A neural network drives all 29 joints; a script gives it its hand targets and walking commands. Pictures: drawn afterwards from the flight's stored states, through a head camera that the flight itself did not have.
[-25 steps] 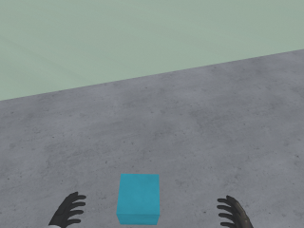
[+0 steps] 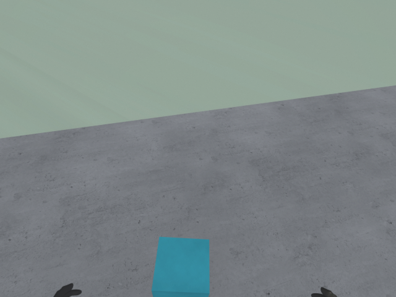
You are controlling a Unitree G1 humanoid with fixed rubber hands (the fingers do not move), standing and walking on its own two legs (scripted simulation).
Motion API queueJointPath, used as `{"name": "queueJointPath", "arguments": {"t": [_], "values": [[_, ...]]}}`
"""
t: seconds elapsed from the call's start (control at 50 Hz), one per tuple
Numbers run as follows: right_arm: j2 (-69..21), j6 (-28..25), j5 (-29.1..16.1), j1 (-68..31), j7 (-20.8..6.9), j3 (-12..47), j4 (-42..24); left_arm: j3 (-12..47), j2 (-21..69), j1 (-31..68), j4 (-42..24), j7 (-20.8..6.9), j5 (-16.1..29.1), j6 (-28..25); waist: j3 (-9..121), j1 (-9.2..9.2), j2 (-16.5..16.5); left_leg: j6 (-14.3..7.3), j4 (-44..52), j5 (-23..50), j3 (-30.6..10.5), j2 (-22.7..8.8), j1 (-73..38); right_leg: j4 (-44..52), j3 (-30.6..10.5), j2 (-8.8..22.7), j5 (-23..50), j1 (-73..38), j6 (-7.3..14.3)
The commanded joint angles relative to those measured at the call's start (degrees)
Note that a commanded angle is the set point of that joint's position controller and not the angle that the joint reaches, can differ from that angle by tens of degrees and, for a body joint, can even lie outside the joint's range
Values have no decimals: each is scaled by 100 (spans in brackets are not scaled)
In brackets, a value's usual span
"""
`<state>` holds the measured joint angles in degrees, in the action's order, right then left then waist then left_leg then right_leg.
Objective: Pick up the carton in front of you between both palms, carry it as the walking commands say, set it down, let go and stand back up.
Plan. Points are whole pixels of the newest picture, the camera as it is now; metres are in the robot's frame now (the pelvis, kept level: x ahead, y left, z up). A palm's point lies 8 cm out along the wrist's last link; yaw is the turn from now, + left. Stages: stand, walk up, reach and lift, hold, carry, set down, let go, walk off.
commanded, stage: stand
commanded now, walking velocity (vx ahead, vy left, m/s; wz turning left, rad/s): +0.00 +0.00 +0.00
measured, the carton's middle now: (181, 273) +0.39 +0.04 -0.64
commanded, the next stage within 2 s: none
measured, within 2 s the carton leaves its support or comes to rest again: neither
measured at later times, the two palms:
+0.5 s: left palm out of the picture +0.06 +0.29 -0.11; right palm out of the picture +0.07 -0.28 -0.10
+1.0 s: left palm out of the picture +0.03 +0.29 -0.11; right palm out of the picture +0.05 -0.29 -0.10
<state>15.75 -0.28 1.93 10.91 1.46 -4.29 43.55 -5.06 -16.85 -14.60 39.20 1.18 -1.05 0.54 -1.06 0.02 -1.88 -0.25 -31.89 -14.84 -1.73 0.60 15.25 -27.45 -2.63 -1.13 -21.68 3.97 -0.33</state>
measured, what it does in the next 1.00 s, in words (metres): stands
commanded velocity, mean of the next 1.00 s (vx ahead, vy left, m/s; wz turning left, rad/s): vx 0.00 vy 0.00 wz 0.00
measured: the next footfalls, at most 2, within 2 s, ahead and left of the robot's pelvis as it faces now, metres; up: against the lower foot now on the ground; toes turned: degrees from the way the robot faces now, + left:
none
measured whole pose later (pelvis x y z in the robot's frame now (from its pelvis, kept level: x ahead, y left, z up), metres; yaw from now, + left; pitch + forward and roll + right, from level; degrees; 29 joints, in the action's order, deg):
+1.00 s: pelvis -0.03 +0.00 +0.01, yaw +1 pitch -4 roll -1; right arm 17.6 -0.3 0.5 10.5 2.1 -2.3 55.3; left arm -3.3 -19.0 -14.9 50.9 1.9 -0.5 -0.4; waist -3.2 -0.4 -0.9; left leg -0.2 -26.5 -9.6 -2.9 1.0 12.8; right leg -23.8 -1.5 -0.8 -17.8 2.1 -0.4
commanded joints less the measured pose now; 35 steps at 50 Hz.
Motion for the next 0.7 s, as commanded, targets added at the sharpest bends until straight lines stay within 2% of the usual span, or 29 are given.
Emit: {"name": "queueJointPath", "arguments": {"t": [0.0, 0.44, 0.68], "values": [[789, -84, -9, -160, 36, -156, -262, -158, -700, 66, -311, 31, 2, -111, 166, -18, 285, -119, 360, 1694, -395, -442, -766, 485, -134, 305, 1310, 708, -104], [859, -77, -81, -121, 55, -34, 497, -71, -809, -58, 394, 61, 34, -145, -197, -47, 249, -92, 805, 805, -588, -440, -587, 796, -231, 396, 673, 646, -22], [935, -79, -113, -88, 72, 2, 776, -28, -881, -108, 716, 79, 47, -159, -235, -48, 258, -79, 919, 764, -651, -471, -592, 856, -251, 442, 663, 598, 4]]}}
